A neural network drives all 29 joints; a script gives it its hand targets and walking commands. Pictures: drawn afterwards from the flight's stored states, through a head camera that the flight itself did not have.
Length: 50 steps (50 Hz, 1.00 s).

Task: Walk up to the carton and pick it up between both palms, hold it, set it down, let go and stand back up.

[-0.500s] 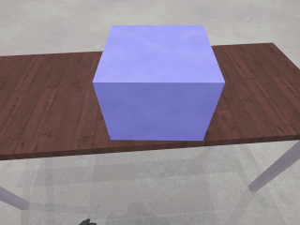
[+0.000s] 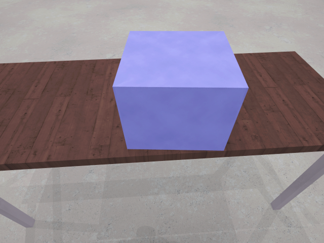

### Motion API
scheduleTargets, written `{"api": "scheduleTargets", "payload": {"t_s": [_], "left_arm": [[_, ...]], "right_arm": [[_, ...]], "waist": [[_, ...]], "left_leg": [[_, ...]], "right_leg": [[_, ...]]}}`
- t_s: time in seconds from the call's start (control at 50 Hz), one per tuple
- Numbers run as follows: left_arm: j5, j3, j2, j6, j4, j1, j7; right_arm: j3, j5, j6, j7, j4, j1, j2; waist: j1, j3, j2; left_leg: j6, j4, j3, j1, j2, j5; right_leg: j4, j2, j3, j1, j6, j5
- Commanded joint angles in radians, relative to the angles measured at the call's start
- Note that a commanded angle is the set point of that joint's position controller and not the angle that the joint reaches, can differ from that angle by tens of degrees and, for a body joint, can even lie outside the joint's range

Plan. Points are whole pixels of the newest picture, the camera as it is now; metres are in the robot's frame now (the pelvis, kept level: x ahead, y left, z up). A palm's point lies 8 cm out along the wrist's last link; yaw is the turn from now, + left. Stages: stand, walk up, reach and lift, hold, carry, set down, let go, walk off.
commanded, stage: stand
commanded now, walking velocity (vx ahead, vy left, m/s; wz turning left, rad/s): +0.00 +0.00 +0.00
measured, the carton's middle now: (175, 89) +0.55 +0.00 +0.08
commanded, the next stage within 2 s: none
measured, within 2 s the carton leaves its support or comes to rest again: neither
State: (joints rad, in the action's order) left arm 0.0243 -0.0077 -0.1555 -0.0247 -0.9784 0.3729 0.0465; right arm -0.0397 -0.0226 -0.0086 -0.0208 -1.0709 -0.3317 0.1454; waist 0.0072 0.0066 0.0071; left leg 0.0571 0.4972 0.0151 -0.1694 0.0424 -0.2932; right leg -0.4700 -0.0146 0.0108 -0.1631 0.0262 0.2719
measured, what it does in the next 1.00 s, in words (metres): stands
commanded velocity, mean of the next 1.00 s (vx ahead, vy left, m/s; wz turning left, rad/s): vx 0.00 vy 0.00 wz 0.00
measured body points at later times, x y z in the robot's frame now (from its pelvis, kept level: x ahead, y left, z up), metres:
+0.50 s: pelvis -0.03 +0.00 +0.00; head -0.02 +0.00 +0.45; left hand -0.07 +0.19 -0.16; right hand -0.06 -0.21 -0.16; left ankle -0.01 +0.08 -0.74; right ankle -0.01 -0.14 -0.74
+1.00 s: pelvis -0.02 -0.02 +0.00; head -0.01 -0.02 +0.45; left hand -0.06 +0.17 -0.16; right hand -0.05 -0.23 -0.16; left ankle -0.01 +0.08 -0.74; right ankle -0.01 -0.14 -0.74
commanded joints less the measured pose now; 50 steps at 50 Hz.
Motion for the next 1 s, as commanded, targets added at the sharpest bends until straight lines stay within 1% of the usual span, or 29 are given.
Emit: {"api": "scheduleTargets", "payload": {"t_s": [0.0,0.02,0.08,0.14,0.22,0.28,0.3,0.34,0.36,0.38,0.4,0.42,0.44,0.46,0.5,0.56,0.62,0.66,0.68,0.7,0.72,0.74,0.78,0.82,0.84,0.86,0.92,0.94,0.98], "left_arm": [[0.001,-0.007,-0.045,0.004,-0.028,0.09,0.003],[0.002,-0.005,-0.043,0.003,-0.039,0.089,0.002],[-0.001,-0.005,-0.044,0.008,-0.062,0.086,0.003],[-0.001,0.001,-0.035,0.007,-0.086,0.094,0.0],[-0.004,0.008,-0.009,0.008,-0.117,0.099,-0.001],[-0.004,0.003,-0.019,0.006,-0.13,0.095,-0.003],[-0.002,0.004,-0.009,0.006,-0.132,0.088,0.0],[-0.005,0.015,0.009,0.009,-0.138,0.092,0.001],[-0.005,0.016,0.025,0.009,-0.146,0.092,-0.001],[-0.002,0.015,0.01,0.007,-0.147,0.092,-0.003],[-0.004,0.015,0.01,0.008,-0.146,0.084,-0.003],[-0.005,0.01,-0.004,0.01,-0.145,0.08,-0.003],[-0.003,0.012,0.003,0.011,-0.148,0.085,-0.002],[-0.003,0.01,-0.002,0.01,-0.149,0.092,0.0],[-0.002,0.008,-0.005,0.015,-0.156,0.104,0.0],[-0.001,0.008,0.008,0.006,-0.158,0.106,-0.001],[-0.004,0.008,0.004,0.004,-0.166,0.098,0.0],[-0.006,0.01,0.016,0.002,-0.158,0.069,-0.006],[-0.007,0.01,0.018,-0.001,-0.152,0.07,-0.008],[-0.004,0.007,0.008,0.002,-0.158,0.083,-0.003],[-0.005,0.007,0.017,0.004,-0.163,0.091,0.0],[0.0,0.007,0.003,0.006,-0.167,0.08,0.002],[-0.001,0.003,0.004,0.006,-0.166,0.083,0.0],[-0.003,0.006,0.012,0.002,-0.163,0.071,-0.003],[-0.005,0.005,0.012,0.006,-0.165,0.081,0.0],[-0.003,0.002,-0.004,0.007,-0.159,0.071,-0.001],[-0.002,0.004,0.007,0.006,-0.167,0.088,-0.005],[-0.005,0.002,0.005,0.004,-0.171,0.089,-0.002],[-0.004,-0.003,-0.024,0.003,-0.164,0.071,-0.002]], "right_arm": [[-0.013,0.0,0.001,-0.008,0.006,-0.059,0.095],[-0.012,0.0,-0.003,-0.009,0.006,-0.066,0.094],[-0.002,0.001,0.001,-0.009,-0.024,-0.101,0.061],[-0.005,0.007,-0.001,-0.008,-0.026,-0.099,0.086],[-0.004,0.005,-0.001,-0.012,-0.031,-0.102,0.084],[-0.004,0.007,0.003,-0.013,-0.024,-0.08,0.067],[0.004,0.008,0.0,-0.013,-0.031,-0.095,0.048],[-0.004,0.008,0.006,-0.013,-0.033,-0.095,0.069],[0.001,0.009,0.009,-0.013,-0.034,-0.095,0.049],[-0.001,0.006,0.009,-0.01,-0.041,-0.115,0.068],[0.0,0.005,0.011,-0.012,-0.046,-0.112,0.058],[0.002,0.007,0.01,-0.013,-0.042,-0.126,0.064],[0.002,0.004,0.008,-0.013,-0.04,-0.115,0.052],[0.004,0.006,0.007,-0.011,-0.042,-0.105,0.045],[0.005,0.006,0.003,-0.009,-0.033,-0.104,0.053],[0.013,0.008,-0.003,-0.014,-0.037,-0.089,0.033],[0.009,0.01,-0.004,-0.012,-0.042,-0.13,0.043],[0.007,0.006,-0.004,-0.015,-0.042,-0.118,0.059],[0.008,0.007,-0.004,-0.016,-0.041,-0.095,0.05],[0.012,0.005,0.0,-0.017,-0.044,-0.103,0.03],[0.014,0.006,0.001,-0.016,-0.043,-0.114,0.022],[0.014,0.008,0.002,-0.017,-0.052,-0.13,0.015],[0.015,0.007,-0.001,-0.014,-0.047,-0.118,0.024],[0.01,0.007,0.0,-0.016,-0.045,-0.109,0.038],[0.015,0.004,-0.002,-0.016,-0.05,-0.127,0.027],[0.015,0.009,-0.001,-0.016,-0.05,-0.12,0.027],[0.019,0.01,-0.001,-0.018,-0.051,-0.112,0.029],[0.015,0.007,-0.004,-0.018,-0.049,-0.111,0.029],[0.021,0.009,-0.008,-0.021,-0.047,-0.126,0.012]], "waist": [[0.01,0.118,-0.025],[0.007,0.107,-0.025],[-0.002,0.136,-0.047],[-0.003,0.106,-0.016],[-0.001,0.122,-0.055],[0.004,0.12,-0.002],[-0.001,0.121,-0.01],[-0.011,0.141,-0.035],[-0.001,0.173,-0.013],[-0.013,0.141,-0.002],[-0.009,0.141,-0.008],[-0.009,0.135,0.01],[-0.011,0.141,0.003],[-0.007,0.129,0.007],[-0.004,0.116,-0.045],[0.01,0.095,-0.016],[-0.009,0.086,0.017],[-0.014,0.099,-0.011],[-0.004,0.073,-0.001],[-0.006,0.129,-0.007],[-0.008,0.128,0.024],[-0.019,0.117,0.029],[-0.009,0.115,0.012],[-0.012,0.108,0.035],[-0.008,0.13,0.036],[-0.011,0.115,-0.004],[0.003,0.11,0.001],[-0.004,0.073,-0.017],[-0.015,0.079,-0.016]], "left_leg": [[0.017,-0.175,-0.154,-0.095,-0.133,0.131],[0.015,-0.172,-0.152,-0.08,-0.132,0.142],[0.01,-0.189,-0.159,-0.12,-0.126,0.056],[0.01,-0.201,-0.165,-0.098,-0.128,0.016],[0.013,-0.237,-0.189,-0.125,-0.136,-0.033],[0.018,-0.225,-0.18,-0.121,-0.136,-0.045],[0.019,-0.219,-0.175,-0.128,-0.135,-0.02],[0.011,-0.218,-0.165,-0.143,-0.12,-0.065],[0.011,-0.22,-0.168,-0.17,-0.122,-0.075],[0.009,-0.207,-0.155,-0.138,-0.116,-0.066],[0.011,-0.211,-0.163,-0.139,-0.121,-0.062],[0.007,-0.207,-0.162,-0.146,-0.112,-0.071],[0.008,-0.215,-0.178,-0.147,-0.13,-0.085],[0.009,-0.218,-0.171,-0.151,-0.124,-0.079],[0.01,-0.238,-0.179,-0.158,-0.126,-0.104],[0.009,-0.198,-0.157,-0.13,-0.119,0.0],[0.004,-0.175,-0.14,-0.113,-0.109,0.011],[0.001,-0.166,-0.136,-0.104,-0.11,0.026],[0.004,-0.157,-0.125,-0.085,-0.107,0.042],[-0.002,-0.165,-0.133,-0.121,-0.115,0.029],[-0.004,-0.154,-0.125,-0.102,-0.109,0.047],[0.002,-0.138,-0.124,-0.111,-0.11,0.064],[-0.006,-0.134,-0.115,-0.109,-0.105,0.073],[-0.003,-0.135,-0.118,-0.096,-0.111,0.071],[-0.005,-0.144,-0.128,-0.113,-0.116,0.06],[-0.004,-0.145,-0.124,-0.116,-0.11,0.047],[-0.008,-0.134,-0.109,-0.108,-0.1,0.08],[-0.006,-0.126,-0.108,-0.057,-0.11,0.094],[-0.016,-0.115,-0.107,-0.065,-0.108,0.126]], "right_leg": [[0.069,-0.061,0.048,-0.037,-0.042,-0.135],[0.071,-0.061,0.051,-0.029,-0.04,-0.14],[0.083,-0.063,0.049,-0.023,-0.037,-0.118],[0.072,-0.054,0.044,-0.031,-0.03,-0.108],[0.062,-0.054,0.035,-0.035,-0.033,-0.104],[0.075,-0.055,0.035,-0.042,-0.034,-0.093],[0.076,-0.06,0.045,-0.039,-0.039,-0.108],[0.083,-0.056,0.042,-0.065,-0.032,-0.079],[0.086,-0.06,0.042,-0.078,-0.035,-0.065],[0.093,-0.062,0.053,-0.078,-0.04,-0.048],[0.087,-0.057,0.045,-0.081,-0.039,-0.056],[0.089,-0.055,0.044,-0.083,-0.039,-0.035],[0.086,-0.053,0.047,-0.085,-0.041,-0.04],[0.088,-0.056,0.044,-0.063,-0.04,-0.049],[0.067,-0.052,0.039,-0.058,-0.039,-0.057],[0.08,-0.063,0.051,-0.05,-0.045,-0.093],[0.088,-0.069,0.061,-0.058,-0.048,-0.074],[0.096,-0.066,0.061,-0.09,-0.05,-0.078],[0.101,-0.064,0.066,-0.084,-0.054,-0.076],[0.099,-0.066,0.057,-0.104,-0.05,-0.082],[0.099,-0.063,0.064,-0.108,-0.049,-0.078],[0.114,-0.075,0.074,-0.096,-0.057,-0.07],[0.11,-0.072,0.074,-0.087,-0.058,-0.063],[0.108,-0.068,0.07,-0.1,-0.06,-0.075],[0.1,-0.062,0.067,-0.097,-0.061,-0.072],[0.105,-0.07,0.073,-0.086,-0.061,-0.073],[0.111,-0.074,0.09,-0.088,-0.07,-0.061],[0.111,-0.072,0.086,-0.093,-0.068,-0.071],[0.12,-0.076,0.087,-0.091,-0.071,-0.086]]}}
